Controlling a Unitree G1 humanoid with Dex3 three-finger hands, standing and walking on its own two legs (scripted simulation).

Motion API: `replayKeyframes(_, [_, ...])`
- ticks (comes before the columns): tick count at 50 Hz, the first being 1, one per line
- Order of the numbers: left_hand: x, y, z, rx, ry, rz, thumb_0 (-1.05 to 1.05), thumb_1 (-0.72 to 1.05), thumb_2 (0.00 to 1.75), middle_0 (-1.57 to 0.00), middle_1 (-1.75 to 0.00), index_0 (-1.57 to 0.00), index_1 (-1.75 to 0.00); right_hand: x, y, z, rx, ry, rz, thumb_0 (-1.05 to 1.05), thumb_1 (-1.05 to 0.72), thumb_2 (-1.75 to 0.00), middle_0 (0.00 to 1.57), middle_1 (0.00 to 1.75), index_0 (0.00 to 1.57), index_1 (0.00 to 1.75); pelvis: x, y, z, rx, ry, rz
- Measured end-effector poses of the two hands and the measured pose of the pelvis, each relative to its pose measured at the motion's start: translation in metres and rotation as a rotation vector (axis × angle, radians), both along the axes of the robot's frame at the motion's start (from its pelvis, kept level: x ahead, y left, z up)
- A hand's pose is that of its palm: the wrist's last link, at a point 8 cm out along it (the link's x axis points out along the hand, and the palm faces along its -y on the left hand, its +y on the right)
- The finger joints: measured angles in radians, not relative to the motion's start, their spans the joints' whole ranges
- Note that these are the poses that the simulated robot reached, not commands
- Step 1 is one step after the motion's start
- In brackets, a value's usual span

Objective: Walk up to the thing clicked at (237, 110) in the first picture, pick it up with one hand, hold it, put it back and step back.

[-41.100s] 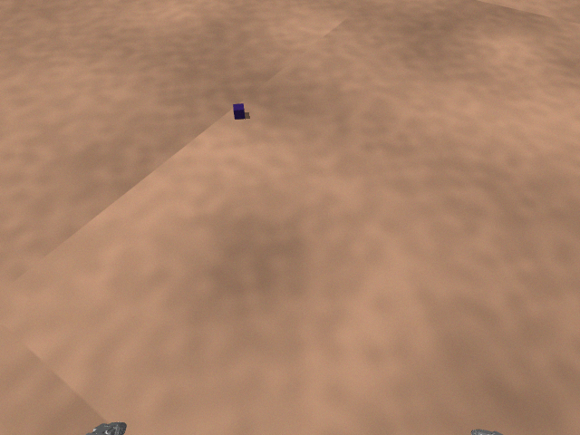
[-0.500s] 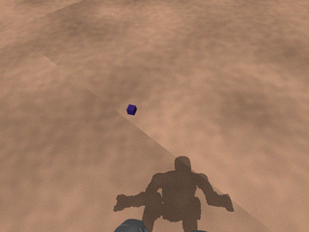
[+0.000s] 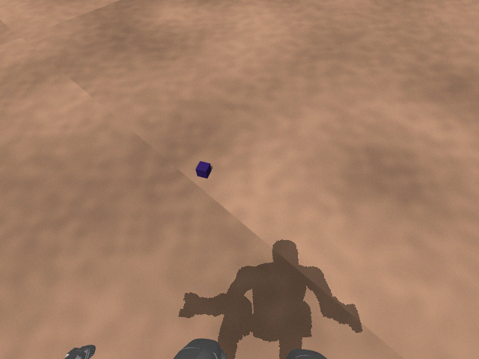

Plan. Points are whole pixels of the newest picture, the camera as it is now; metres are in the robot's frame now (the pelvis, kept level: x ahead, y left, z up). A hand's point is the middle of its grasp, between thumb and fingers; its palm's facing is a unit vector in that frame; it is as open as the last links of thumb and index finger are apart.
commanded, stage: step back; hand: left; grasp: from above
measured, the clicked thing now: (203, 169) +1.06 +0.27 -0.73
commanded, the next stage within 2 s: stand in 0.38 s
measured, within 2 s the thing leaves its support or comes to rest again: neither
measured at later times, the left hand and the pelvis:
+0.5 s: hand out of the picture +0.10 +0.29 -0.15, palm faces +0.01 -0.94 -0.35, open 7.4 cm; pelvis +0.03 +0.03 +0.00, yaw +1 degrees
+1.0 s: hand out of the picture +0.11 +0.28 -0.14, palm faces -0.03 -0.94 -0.34, open 7.4 cm; pelvis +0.04 +0.02 +0.02, yaw +0 degrees
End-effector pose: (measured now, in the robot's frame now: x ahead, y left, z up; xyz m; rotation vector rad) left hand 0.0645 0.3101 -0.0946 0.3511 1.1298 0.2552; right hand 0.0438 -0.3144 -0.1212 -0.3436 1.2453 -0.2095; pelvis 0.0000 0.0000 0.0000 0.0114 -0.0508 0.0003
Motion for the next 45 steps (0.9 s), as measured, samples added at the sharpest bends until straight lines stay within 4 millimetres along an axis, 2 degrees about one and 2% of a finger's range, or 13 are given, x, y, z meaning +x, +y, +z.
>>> replayKeyframes(6, [0.004, -0.003, 0.002, -0.003, 0.016, 0.029, 0.01, 0.90, 0.90, -0.21, -0.30, -0.21, -0.30, 0.036, 0.006, -0.001, 0.012, -0.009, 0.044, 0.00, -0.91, -0.90, 0.20, 0.30, 0.20, 0.30, 0.016, 0.002, 0.003, -0.003, 0.004, 0.014])
replayKeyframes(12, [0.016, 0.016, -0.014, -0.006, 0.032, 0.050, 0.01, 0.90, 0.90, -0.21, -0.30, -0.21, -0.30, 0.063, 0.027, -0.005, 0.009, -0.013, 0.065, 0.00, -0.91, -0.90, 0.20, 0.30, 0.20, 0.30, 0.025, 0.015, -0.006, -0.007, 0.004, 0.037])
replayKeyframes(18, [0.030, 0.030, -0.024, -0.021, 0.037, 0.048, 0.01, 0.90, 0.90, -0.21, -0.30, -0.21, -0.30, 0.083, 0.049, 0.000, 0.017, -0.043, 0.074, 0.00, -0.91, -0.90, 0.21, 0.30, 0.20, 0.30, 0.026, 0.025, -0.007, -0.006, 0.010, 0.012])
replayKeyframes(27, [0.031, 0.020, -0.016, -0.063, 0.080, 0.013, 0.01, 0.90, 0.90, -0.20, -0.30, -0.20, -0.30, 0.110, 0.063, 0.016, 0.057, -0.123, 0.079, 0.00, -0.91, -0.90, 0.21, 0.30, 0.20, 0.30, 0.035, 0.029, 0.008, -0.016, 0.004, 0.011])
replayKeyframes(34, [0.037, 0.013, -0.010, -0.077, 0.075, -0.001, 0.01, 0.90, 0.90, -0.20, -0.30, -0.20, -0.30, 0.107, 0.058, 0.022, 0.056, -0.121, 0.062, 0.00, -0.91, -0.90, 0.21, 0.30, 0.20, 0.30, 0.036, 0.028, 0.015, -0.012, -0.002, 0.007])
replayKeyframes(45, [0.041, 0.011, -0.007, -0.069, 0.085, -0.015, 0.01, 0.90, 0.90, -0.20, -0.30, -0.20, -0.30, 0.070, 0.042, 0.022, 0.035, -0.035, 0.010, 0.00, -0.91, -0.90, 0.21, 0.30, 0.20, 0.30, 0.035, 0.023, 0.019, -0.010, 0.005, 0.003])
